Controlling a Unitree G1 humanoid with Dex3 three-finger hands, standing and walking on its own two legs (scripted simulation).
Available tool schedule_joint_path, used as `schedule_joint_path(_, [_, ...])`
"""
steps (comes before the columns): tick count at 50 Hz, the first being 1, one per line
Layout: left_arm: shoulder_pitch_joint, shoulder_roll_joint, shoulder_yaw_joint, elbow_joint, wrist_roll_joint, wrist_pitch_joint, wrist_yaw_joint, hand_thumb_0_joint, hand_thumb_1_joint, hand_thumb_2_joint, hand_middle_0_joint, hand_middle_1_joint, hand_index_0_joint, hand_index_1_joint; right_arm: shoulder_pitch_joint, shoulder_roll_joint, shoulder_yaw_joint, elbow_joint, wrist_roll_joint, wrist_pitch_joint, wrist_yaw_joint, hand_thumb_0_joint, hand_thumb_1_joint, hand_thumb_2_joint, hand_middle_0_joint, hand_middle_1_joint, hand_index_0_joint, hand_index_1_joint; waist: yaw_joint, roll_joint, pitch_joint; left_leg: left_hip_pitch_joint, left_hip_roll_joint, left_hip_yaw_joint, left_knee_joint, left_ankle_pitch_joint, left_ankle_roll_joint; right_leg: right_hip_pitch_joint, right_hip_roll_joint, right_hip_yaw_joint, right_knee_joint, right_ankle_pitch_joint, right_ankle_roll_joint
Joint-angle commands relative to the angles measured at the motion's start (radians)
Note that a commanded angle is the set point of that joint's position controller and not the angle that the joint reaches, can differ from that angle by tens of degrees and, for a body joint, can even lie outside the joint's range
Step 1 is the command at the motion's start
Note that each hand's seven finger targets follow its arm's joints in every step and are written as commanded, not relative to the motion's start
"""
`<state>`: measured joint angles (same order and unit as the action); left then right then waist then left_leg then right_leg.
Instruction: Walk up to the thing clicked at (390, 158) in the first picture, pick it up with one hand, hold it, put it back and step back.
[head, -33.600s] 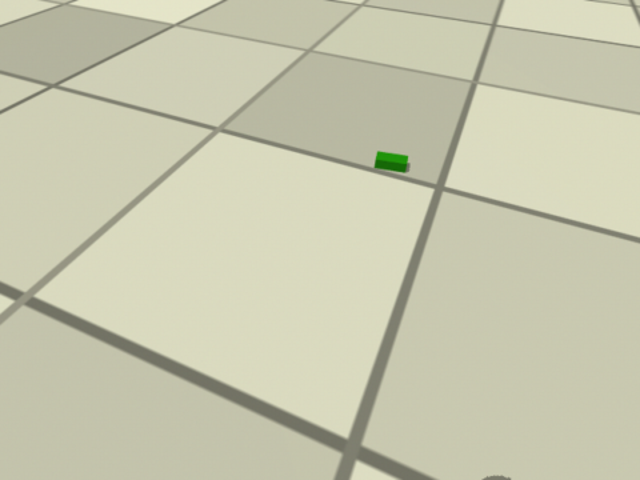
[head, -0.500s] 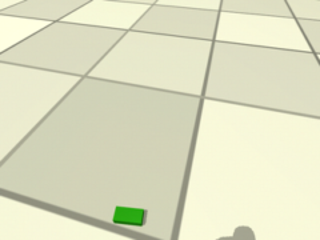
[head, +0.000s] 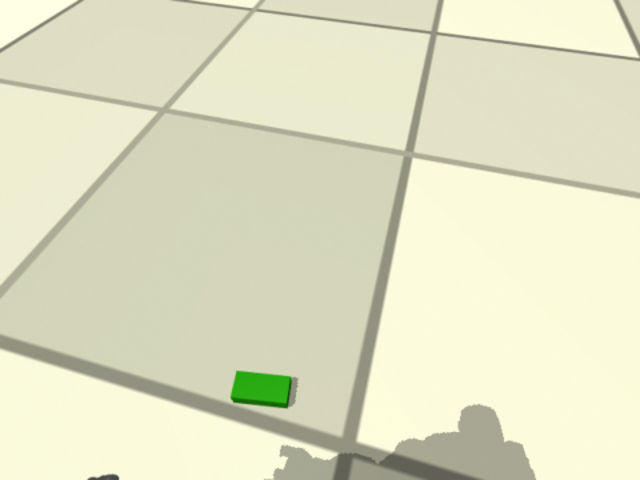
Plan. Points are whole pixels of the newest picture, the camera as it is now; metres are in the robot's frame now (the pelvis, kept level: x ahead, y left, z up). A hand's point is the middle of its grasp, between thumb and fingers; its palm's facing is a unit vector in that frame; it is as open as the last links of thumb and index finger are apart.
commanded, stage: step back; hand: left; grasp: from above
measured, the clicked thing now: (262, 389) +0.45 +0.19 -0.74
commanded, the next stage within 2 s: none
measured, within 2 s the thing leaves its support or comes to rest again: neither
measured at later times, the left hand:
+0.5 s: hand out of the picture +0.03 +0.30 -0.17, palm faces -0.12 -0.92 -0.38, open 7.4 cm
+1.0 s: hand out of the picture -0.10 +0.30 -0.16, palm faces -0.03 -0.92 -0.38, open 7.4 cm
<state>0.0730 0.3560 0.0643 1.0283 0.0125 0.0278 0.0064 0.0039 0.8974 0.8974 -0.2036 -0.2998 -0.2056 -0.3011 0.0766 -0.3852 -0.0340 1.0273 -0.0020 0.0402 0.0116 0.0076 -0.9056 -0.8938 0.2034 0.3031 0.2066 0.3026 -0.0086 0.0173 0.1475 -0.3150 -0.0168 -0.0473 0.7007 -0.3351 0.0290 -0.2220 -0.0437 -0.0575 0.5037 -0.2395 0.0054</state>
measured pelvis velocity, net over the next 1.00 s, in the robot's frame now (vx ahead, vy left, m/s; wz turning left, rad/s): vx -0.24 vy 0.04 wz -0.02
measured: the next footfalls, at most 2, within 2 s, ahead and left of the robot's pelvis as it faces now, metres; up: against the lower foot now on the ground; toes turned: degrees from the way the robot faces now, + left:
right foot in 0.56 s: -0.11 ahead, -0.09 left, +0.00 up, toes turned -4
left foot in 0.90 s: -0.17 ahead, +0.15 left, +0.00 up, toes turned -4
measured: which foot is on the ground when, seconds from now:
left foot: down 0.00-0.58, up 0.60-0.88, down 0.90-1.00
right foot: down 0.00-0.12, up 0.14-0.54, down 0.56-0.92, up 0.94-1.00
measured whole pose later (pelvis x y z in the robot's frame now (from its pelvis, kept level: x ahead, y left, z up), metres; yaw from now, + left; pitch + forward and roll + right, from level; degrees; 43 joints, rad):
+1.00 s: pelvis -0.24 +0.04 -0.01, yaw -1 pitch -3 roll +0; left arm 0.11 0.39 0.07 0.79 0.02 0.08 0.02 0.00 0.90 0.90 -0.20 -0.30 -0.20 -0.30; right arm 0.17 -0.37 -0.03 0.87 -0.03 0.02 0.00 0.01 -0.90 -0.89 0.20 0.30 0.21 0.30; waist -0.01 -0.03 0.19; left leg -0.30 -0.03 -0.03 0.66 -0.31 0.03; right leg -0.46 0.06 0.10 0.99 -0.51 -0.02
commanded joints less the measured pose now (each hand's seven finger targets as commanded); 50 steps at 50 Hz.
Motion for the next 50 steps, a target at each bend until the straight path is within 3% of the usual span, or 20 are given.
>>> schedule_joint_path(1, [-0.116,0.275,0.065,-0.160,0.018,-0.024,0.026,0.000,0.900,0.900,-0.200,-0.300,-0.200,-0.300,0.113,-0.172,-0.057,-0.086,0.010,0.010,0.001,0.000,-0.900,-0.900,0.200,0.300,0.200,0.300,-0.036,-0.201,-0.151,0.018,0.005,-0.039,0.190,-0.172,0.027,-0.056,-0.304,0.232,-0.078,0.383,-0.237])
schedule_joint_path(3, [-0.112,0.259,0.057,-0.176,0.015,-0.017,0.027,0.000,0.900,0.900,-0.200,-0.300,-0.200,-0.300,0.148,-0.169,-0.060,-0.084,0.000,-0.005,-0.002,0.000,-0.900,-0.900,0.200,0.300,0.200,0.300,-0.037,-0.179,-0.185,0.025,0.021,0.006,-0.079,0.002,0.018,0.025,-0.231,0.173,0.047,0.366,-0.161])
schedule_joint_path(4, [-0.103,0.248,0.053,-0.185,0.006,-0.005,0.023,0.000,0.900,0.900,-0.200,-0.300,-0.200,-0.300,0.150,-0.181,-0.069,-0.085,-0.015,-0.014,-0.004,0.000,-0.900,-0.900,0.200,0.300,0.200,0.300,-0.039,-0.097,-0.171,0.054,0.040,-0.004,-0.224,0.250,0.013,-0.002,-0.168,0.127,0.128,0.284,-0.116])
schedule_joint_path(5, [-0.047,0.196,0.046,-0.192,-0.006,0.005,0.020,0.000,0.900,0.900,-0.200,-0.300,-0.200,-0.300,0.108,-0.231,-0.081,-0.106,-0.035,-0.024,-0.009,0.000,-0.900,-0.900,0.200,0.300,0.200,0.300,0.003,0.076,-0.174,0.110,0.161,-0.185,-0.305,0.488,0.045,-0.077,-0.031,0.069,0.274,0.126,-0.066])
schedule_joint_path(6, [-0.024,0.157,0.036,-0.201,-0.010,0.015,0.026,0.000,0.900,0.900,-0.200,-0.300,-0.200,-0.300,0.104,-0.303,-0.097,-0.129,-0.049,-0.032,-0.011,0.000,-0.900,-0.900,0.200,0.300,0.200,0.300,0.006,0.209,-0.169,0.202,0.293,-0.378,-0.324,0.715,0.107,-0.264,0.127,0.111,0.406,-0.364,-0.041])
schedule_joint_path(7, [-0.025,0.189,0.046,-0.195,-0.005,0.020,0.038,0.000,0.900,0.900,-0.200,-0.300,-0.200,-0.300,0.115,-0.351,-0.103,-0.138,-0.031,-0.034,-0.012,0.000,-0.900,-0.900,0.200,0.300,0.200,0.300,-0.031,0.193,-0.202,0.134,0.357,-0.422,-0.313,0.768,0.183,-0.218,0.149,0.233,0.539,-0.463,-0.034])
schedule_joint_path(11, [0.043,0.206,0.046,-0.179,-0.017,0.021,0.040,0.000,0.900,0.900,-0.200,-0.300,-0.200,-0.300,0.014,-0.228,-0.079,-0.185,-0.033,-0.035,-0.042,0.000,-0.900,-0.900,0.200,0.300,0.200,0.300,0.035,0.125,-0.220,0.236,0.244,-0.208,-0.233,0.681,0.164,-0.297,0.131,0.262,0.704,-0.271,-0.034])
schedule_joint_path(19, [0.028,0.207,0.062,-0.240,-0.002,0.005,0.027,0.000,0.900,0.900,-0.200,-0.300,-0.200,-0.300,0.126,-0.231,-0.086,-0.222,-0.024,-0.034,-0.051,0.000,-0.900,-0.900,0.200,0.300,0.200,0.300,-0.048,0.091,-0.209,0.325,0.305,-0.227,-0.199,0.677,0.247,-0.273,0.099,0.199,0.511,-0.301,0.020])
schedule_joint_path(25, [0.164,0.197,0.072,-0.209,0.003,0.001,0.006,0.000,0.900,0.900,-0.200,-0.300,-0.200,-0.300,0.044,-0.262,-0.087,-0.261,-0.020,-0.024,-0.041,0.000,-0.900,-0.900,0.200,0.300,0.200,0.300,0.002,0.125,-0.248,0.144,0.283,-0.181,-0.214,0.358,0.184,-0.056,0.056,0.093,0.201,-0.193,-0.020])
schedule_joint_path(27, [0.253,0.187,0.076,-0.172,0.009,-0.005,0.003,0.000,0.900,0.900,-0.200,-0.300,-0.200,-0.300,0.007,-0.254,-0.083,-0.258,-0.011,-0.014,-0.037,0.000,-0.900,-0.900,0.200,0.300,0.200,0.300,0.043,0.126,-0.249,0.022,0.236,-0.136,-0.158,0.245,0.115,0.091,0.050,0.068,-0.022,-0.016,-0.049])
schedule_joint_path(28, [0.247,0.232,0.086,-0.185,0.026,-0.013,0.005,0.000,0.900,0.900,-0.200,-0.300,-0.200,-0.300,0.021,-0.218,-0.071,-0.257,-0.003,-0.013,-0.035,0.000,-0.900,-0.900,0.200,0.300,0.200,0.300,0.037,0.009,-0.216,-0.104,0.168,-0.094,-0.084,0.119,0.052,0.114,-0.036,0.227,-0.094,-0.062,-0.083])
schedule_joint_path(29, [0.193,0.333,0.110,-0.215,0.020,-0.013,0.001,0.000,0.900,0.900,-0.200,-0.300,-0.200,-0.300,-0.023,-0.175,-0.063,-0.276,0.005,-0.015,-0.034,0.000,-0.900,-0.900,0.200,0.300,0.200,0.300,0.050,-0.249,-0.136,-0.226,-0.042,0.009,0.119,-0.118,-0.021,0.009,-0.231,0.527,-0.188,-0.057,-0.225])
schedule_joint_path(30, [0.120,0.392,0.119,-0.261,0.031,-0.016,0.003,0.000,0.900,0.900,-0.200,-0.300,-0.200,-0.300,-0.026,-0.200,-0.077,-0.262,-0.002,-0.008,-0.043,0.000,-0.900,-0.900,0.200,0.300,0.200,0.300,0.067,-0.301,-0.090,-0.173,-0.075,-0.053,0.377,-0.290,-0.042,-0.174,-0.383,0.663,-0.236,-0.012,-0.344])
schedule_joint_path(33, [-0.020,0.266,0.087,-0.302,0.022,-0.026,0.020,0.000,0.900,0.900,-0.200,-0.300,-0.200,-0.300,0.094,-0.188,-0.067,-0.210,0.016,-0.014,-0.039,0.000,-0.900,-0.900,0.200,0.300,0.200,0.300,-0.024,-0.143,-0.097,-0.167,-0.115,-0.128,0.522,-0.151,-0.031,-0.097,-0.200,0.325,-0.096,0.343,-0.234])
schedule_joint_path(40, [0.109,0.239,0.077,-0.319,0.023,-0.011,0.033,0.000,0.900,0.900,-0.200,-0.300,-0.200,-0.300,0.081,-0.171,-0.049,-0.241,-0.003,-0.030,-0.043,0.000,-0.900,-0.900,0.200,0.300,0.200,0.300,0.060,-0.192,-0.185,-0.157,-0.028,-0.022,0.104,-0.184,-0.045,0.204,-0.199,0.277,0.026,0.507,-0.218])
schedule_joint_path(44, [0.061,0.249,0.065,-0.343,0.003,0.011,0.018,0.000,0.900,0.900,-0.200,-0.300,-0.200,-0.300,0.192,-0.185,-0.073,-0.200,-0.020,-0.043,-0.035,0.000,-0.900,-0.900,0.200,0.300,0.200,0.300,-0.001,-0.137,-0.220,0.108,0.000,0.027,-0.283,0.174,-0.010,0.037,-0.142,0.228,0.140,0.326,-0.133])
schedule_joint_path(45, [0.096,0.212,0.054,-0.349,-0.002,0.017,0.015,0.000,0.900,0.900,-0.200,-0.300,-0.200,-0.300,0.173,-0.249,-0.091,-0.215,-0.038,-0.047,-0.036,0.000,-0.900,-0.900,0.200,0.300,0.200,0.300,0.012,-0.005,-0.222,0.192,0.156,-0.195,-0.312,0.261,0.044,-0.135,-0.057,0.199,0.232,0.118,-0.076])
schedule_joint_path(46, [0.062,0.197,0.054,-0.362,-0.008,0.013,0.019,0.000,0.900,0.900,-0.200,-0.300,-0.200,-0.300,0.119,-0.367,-0.110,-0.237,-0.028,-0.045,-0.025,0.000,-0.900,-0.900,0.200,0.300,0.200,0.300,0.002,0.230,-0.199,0.127,0.367,-0.442,-0.357,0.381,0.187,-0.236,0.126,0.077,0.387,-0.283,-0.030])
schedule_joint_path(47, [-0.004,0.237,0.077,-0.347,0.007,0.014,0.031,0.000,0.900,0.900,-0.200,-0.300,-0.200,-0.300,0.124,-0.383,-0.115,-0.241,-0.031,-0.047,-0.026,0.000,-0.900,-0.900,0.200,0.300,0.200,0.300,-0.060,0.207,-0.178,-0.006,0.435,-0.554,-0.382,0.401,0.289,-0.189,0.133,0.211,0.604,-0.440,-0.022])
schedule_joint_path(50, [0.105,0.208,0.074,-0.299,-0.014,0.017,0.027,0.000,0.900,0.900,-0.200,-0.300,-0.200,-0.300,0.021,-0.258,-0.078,-0.250,-0.031,-0.049,-0.041,0.000,-0.900,-0.900,0.200,0.300,0.200,0.300,0.042,0.091,-0.164,0.099,0.281,-0.234,-0.274,0.523,0.194,-0.283,0.144,0.270,0.768,-0.289,-0.040])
